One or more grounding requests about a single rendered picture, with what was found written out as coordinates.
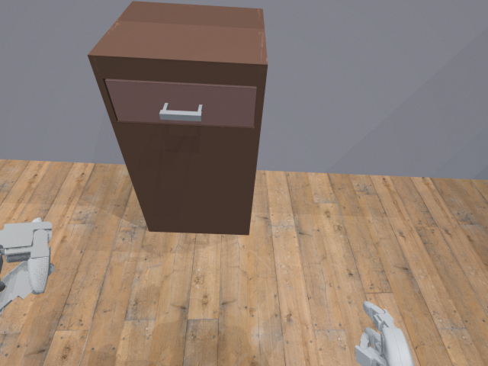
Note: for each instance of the handle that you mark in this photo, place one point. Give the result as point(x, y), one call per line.
point(181, 115)

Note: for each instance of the cabinet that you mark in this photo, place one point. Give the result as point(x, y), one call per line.
point(188, 178)

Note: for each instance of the left robot hand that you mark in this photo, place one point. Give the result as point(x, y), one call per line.
point(25, 243)

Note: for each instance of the drawer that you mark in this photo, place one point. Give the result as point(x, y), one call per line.
point(224, 105)

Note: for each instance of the right robot hand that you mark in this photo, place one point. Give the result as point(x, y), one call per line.
point(390, 347)

